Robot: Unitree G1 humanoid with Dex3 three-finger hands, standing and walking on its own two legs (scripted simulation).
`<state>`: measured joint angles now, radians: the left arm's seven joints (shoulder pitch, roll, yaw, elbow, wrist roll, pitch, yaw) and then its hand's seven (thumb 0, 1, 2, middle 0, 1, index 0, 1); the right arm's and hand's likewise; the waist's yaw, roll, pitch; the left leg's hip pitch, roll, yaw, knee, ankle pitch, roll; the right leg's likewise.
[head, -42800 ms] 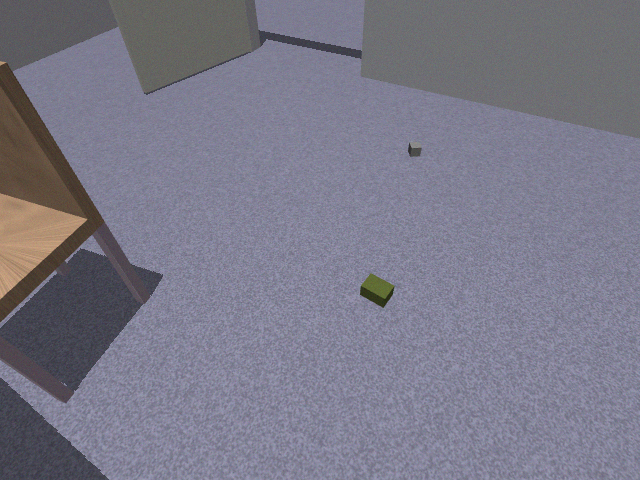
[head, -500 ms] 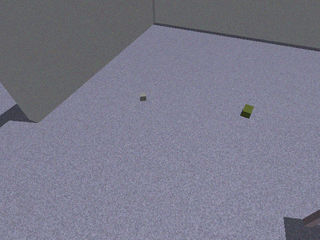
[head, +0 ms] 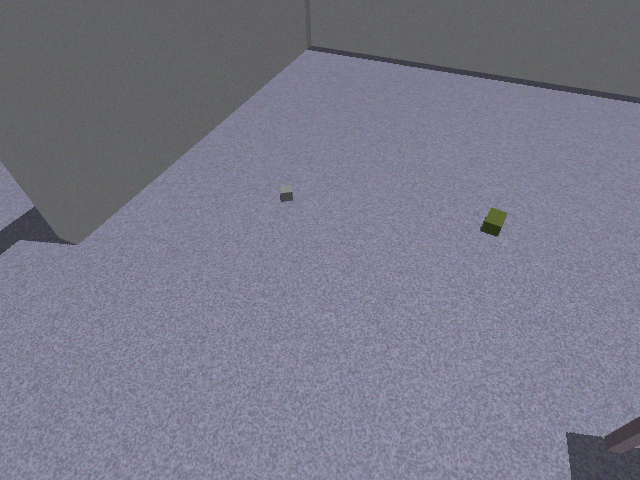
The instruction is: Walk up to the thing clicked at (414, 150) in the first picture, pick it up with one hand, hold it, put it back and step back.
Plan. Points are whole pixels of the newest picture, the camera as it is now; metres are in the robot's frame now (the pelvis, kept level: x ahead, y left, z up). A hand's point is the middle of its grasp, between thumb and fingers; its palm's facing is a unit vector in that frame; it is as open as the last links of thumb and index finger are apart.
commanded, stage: stand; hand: left
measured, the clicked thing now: (286, 193) +1.51 +0.17 -0.76
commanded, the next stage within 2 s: walk up in 0.66 s
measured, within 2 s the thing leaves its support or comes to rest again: neither
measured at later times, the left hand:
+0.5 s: hand out of the picture +0.07 +0.25 -0.16, palm faces -0.04 -0.94 -0.34, open 7.4 cm
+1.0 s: hand out of the picture +0.16 +0.24 -0.14, palm faces -0.04 -0.89 -0.45, open 7.4 cm
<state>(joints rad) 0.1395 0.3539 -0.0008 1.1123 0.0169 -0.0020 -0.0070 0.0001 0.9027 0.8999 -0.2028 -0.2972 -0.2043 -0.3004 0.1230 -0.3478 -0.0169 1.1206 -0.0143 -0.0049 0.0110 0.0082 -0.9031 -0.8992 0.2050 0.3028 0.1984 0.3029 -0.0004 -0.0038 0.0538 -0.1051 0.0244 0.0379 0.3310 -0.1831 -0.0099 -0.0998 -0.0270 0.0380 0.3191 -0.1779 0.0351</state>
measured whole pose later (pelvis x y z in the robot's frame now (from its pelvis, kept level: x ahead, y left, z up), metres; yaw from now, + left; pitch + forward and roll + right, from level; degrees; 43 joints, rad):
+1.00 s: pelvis +0.07 -0.07 -0.03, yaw -2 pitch -4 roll +0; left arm 0.23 0.45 0.10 0.99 0.04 -0.06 -0.08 0.00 0.90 0.90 -0.20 -0.30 -0.20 -0.30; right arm 0.27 -0.46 -0.12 1.04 -0.05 0.00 0.05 0.01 -0.90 -0.90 0.21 0.30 0.20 0.30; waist -0.01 0.05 0.04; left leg -0.15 0.10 -0.01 0.76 -0.53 0.04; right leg -0.33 -0.03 -0.07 0.63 -0.22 -0.01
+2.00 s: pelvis +0.55 -0.08 -0.02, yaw +0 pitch -3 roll +1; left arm 0.27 0.38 0.05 0.87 0.00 -0.08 -0.06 0.00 0.90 0.90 -0.20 -0.30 -0.21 -0.30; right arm 0.28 -0.43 -0.06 0.89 0.00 -0.03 0.05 0.01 -0.90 -0.90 0.20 0.30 0.20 0.30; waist 0.03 0.06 0.08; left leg -0.35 0.05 0.00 1.17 -0.40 0.04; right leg -0.32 -0.04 -0.07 0.61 -0.24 -0.03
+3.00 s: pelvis +0.94 -0.07 -0.01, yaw -2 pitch -3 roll +1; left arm 0.26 0.36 0.04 0.84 0.00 -0.08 -0.04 0.00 0.90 0.90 -0.20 -0.30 -0.21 -0.30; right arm 0.32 -0.42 -0.04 0.86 0.00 -0.03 0.04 0.01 -0.90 -0.90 0.21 0.30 0.20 0.30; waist 0.01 0.05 0.11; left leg -0.40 0.03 -0.02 1.07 -0.38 0.03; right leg -0.26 -0.02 -0.05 0.52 -0.20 -0.04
